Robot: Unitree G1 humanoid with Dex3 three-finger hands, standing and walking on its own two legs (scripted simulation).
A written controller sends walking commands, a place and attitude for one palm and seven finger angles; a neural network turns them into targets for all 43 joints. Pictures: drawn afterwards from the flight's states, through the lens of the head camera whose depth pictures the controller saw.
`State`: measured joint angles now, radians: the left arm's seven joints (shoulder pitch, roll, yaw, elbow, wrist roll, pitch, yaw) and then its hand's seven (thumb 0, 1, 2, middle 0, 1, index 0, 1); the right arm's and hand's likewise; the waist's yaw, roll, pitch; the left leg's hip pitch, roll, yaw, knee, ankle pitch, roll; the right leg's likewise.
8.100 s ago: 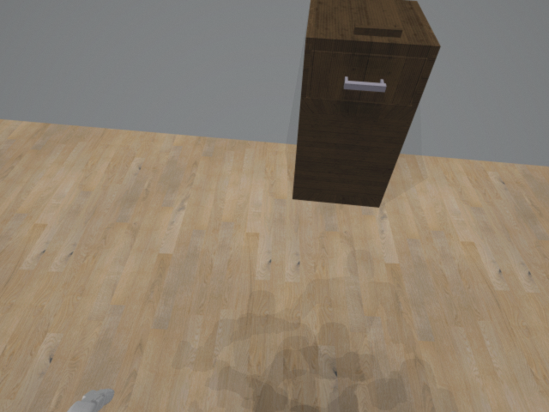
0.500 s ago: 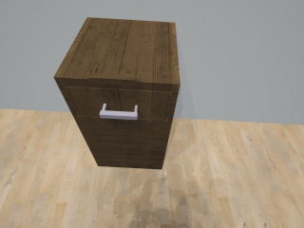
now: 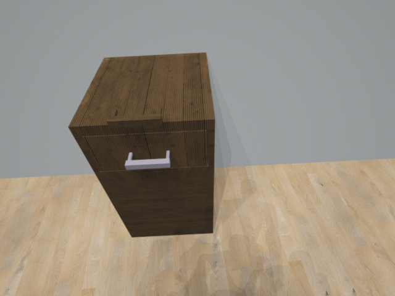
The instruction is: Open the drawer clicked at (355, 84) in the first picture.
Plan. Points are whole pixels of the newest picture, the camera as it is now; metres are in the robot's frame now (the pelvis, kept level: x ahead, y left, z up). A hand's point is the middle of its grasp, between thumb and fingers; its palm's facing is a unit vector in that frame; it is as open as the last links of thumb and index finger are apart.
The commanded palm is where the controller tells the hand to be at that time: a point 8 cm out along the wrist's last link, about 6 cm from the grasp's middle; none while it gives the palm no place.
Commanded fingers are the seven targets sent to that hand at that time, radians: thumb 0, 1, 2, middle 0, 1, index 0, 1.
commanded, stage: come to a stop and stand still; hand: left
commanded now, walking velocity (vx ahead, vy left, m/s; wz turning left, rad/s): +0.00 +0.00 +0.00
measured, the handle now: (148, 159) +0.55 +0.19 -0.11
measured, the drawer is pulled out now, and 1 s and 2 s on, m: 0.00 0.00 0.00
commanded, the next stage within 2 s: look again from close up in 0.32 s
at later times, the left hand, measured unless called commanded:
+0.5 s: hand out of the picture -0.03 +0.12 -0.18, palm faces +0.03 -0.99 -0.16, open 7.4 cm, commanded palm none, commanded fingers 0.00 0.90 0.90 -0.20 -0.30 -0.20 -0.30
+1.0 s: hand out of the picture +0.01 +0.20 -0.18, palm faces +0.01 -0.98 -0.19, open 7.4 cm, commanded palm none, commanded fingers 0.00 0.90 0.90 -0.20 -0.30 -0.20 -0.30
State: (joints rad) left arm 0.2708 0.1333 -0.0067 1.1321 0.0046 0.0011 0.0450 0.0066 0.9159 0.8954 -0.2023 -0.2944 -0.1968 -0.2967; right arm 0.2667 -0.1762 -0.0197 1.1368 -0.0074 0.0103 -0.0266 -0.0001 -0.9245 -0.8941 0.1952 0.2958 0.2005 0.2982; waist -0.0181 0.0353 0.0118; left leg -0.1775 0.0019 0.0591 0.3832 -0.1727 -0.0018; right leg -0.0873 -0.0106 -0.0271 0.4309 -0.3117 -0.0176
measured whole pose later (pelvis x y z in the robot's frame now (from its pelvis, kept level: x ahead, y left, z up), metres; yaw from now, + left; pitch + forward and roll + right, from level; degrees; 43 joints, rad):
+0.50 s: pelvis +0.00 -0.02 +0.00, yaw +0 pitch +0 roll -1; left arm 0.35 0.07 -0.02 1.13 0.01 -0.04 0.05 0.00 0.91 0.90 -0.20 -0.29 -0.20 -0.30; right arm 0.32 -0.13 -0.01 1.13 -0.01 0.01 -0.02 0.00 -0.91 -0.89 0.19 0.30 0.20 0.30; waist -0.01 0.04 0.04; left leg -0.30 0.05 0.01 0.60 -0.28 -0.01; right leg -0.13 0.05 -0.04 0.42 -0.29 -0.05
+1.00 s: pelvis +0.01 +0.03 -0.01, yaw -1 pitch +0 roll +0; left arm 0.30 0.17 -0.01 1.08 0.01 0.00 0.04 0.00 0.91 0.90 -0.20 -0.29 -0.20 -0.30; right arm 0.29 -0.16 0.02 1.09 -0.02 -0.02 -0.03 0.01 -0.92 -0.89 0.19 0.30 0.20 0.30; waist 0.00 -0.02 0.01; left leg -0.21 -0.04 0.06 0.50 -0.28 0.05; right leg -0.13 -0.03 -0.01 0.48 -0.35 0.02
